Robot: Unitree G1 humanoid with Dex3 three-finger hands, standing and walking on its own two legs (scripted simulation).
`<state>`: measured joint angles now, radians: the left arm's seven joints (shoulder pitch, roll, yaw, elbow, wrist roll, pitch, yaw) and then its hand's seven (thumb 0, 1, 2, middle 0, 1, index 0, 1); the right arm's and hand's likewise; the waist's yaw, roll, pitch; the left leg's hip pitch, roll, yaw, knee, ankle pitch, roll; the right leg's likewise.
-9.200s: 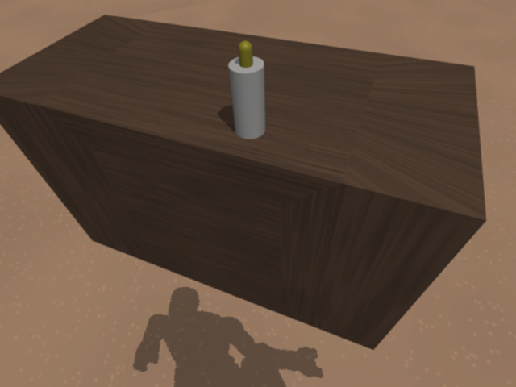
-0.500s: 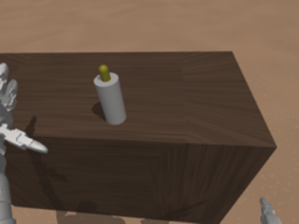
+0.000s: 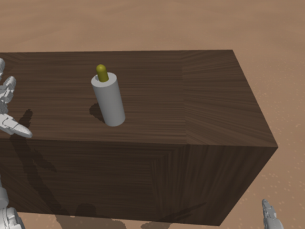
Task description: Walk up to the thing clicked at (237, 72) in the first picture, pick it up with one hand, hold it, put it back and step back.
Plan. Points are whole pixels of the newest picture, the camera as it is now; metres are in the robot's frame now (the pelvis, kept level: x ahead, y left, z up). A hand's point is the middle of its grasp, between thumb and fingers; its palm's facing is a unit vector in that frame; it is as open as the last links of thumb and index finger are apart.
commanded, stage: go down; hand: left
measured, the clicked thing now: (108, 95) +0.45 +0.18 +0.13
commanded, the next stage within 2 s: approach in 1.72 s
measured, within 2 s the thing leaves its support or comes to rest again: neither
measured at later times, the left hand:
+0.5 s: hand (17, 95) +0.35 +0.35 +0.21, palm faces +0.17 -0.98 -0.07, open 17.7 cm
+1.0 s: hand (16, 89) +0.38 +0.37 +0.22, palm faces +0.14 -0.99 -0.01, open 17.7 cm
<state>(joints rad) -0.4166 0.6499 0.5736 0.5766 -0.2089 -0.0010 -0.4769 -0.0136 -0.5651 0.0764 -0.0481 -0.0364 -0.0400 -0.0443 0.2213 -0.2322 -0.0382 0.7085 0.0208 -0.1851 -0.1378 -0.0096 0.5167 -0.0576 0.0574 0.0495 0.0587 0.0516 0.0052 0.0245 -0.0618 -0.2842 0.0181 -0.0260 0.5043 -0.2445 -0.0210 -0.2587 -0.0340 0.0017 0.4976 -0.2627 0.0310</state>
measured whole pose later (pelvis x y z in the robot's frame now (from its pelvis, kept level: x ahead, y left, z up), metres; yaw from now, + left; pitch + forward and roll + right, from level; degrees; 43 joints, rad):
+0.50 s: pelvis +0.01 +0.00 +0.00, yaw +0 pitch +4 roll -1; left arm -0.54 0.73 0.58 0.76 -0.20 0.06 -0.54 -0.02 -0.61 0.06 -0.05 -0.04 -0.05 -0.04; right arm 0.21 -0.23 -0.01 0.74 0.01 -0.22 -0.17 -0.01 0.51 -0.06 0.06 0.05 0.06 0.05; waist -0.01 0.02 -0.09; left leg -0.32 0.02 -0.02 0.51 -0.25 -0.02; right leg -0.29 -0.03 0.00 0.48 -0.26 0.04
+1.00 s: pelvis +0.01 +0.01 +0.00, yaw +0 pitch +6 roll -1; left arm -0.65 0.82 0.58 0.91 -0.19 0.11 -0.60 -0.02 -0.61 0.05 -0.05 -0.04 -0.05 -0.04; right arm 0.19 -0.23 0.01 0.75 0.02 -0.21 -0.20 -0.01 0.51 -0.06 0.06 0.05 0.06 0.05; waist -0.03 0.01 -0.10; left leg -0.36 0.02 -0.03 0.52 -0.26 -0.01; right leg -0.31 -0.03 0.00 0.47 -0.26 0.04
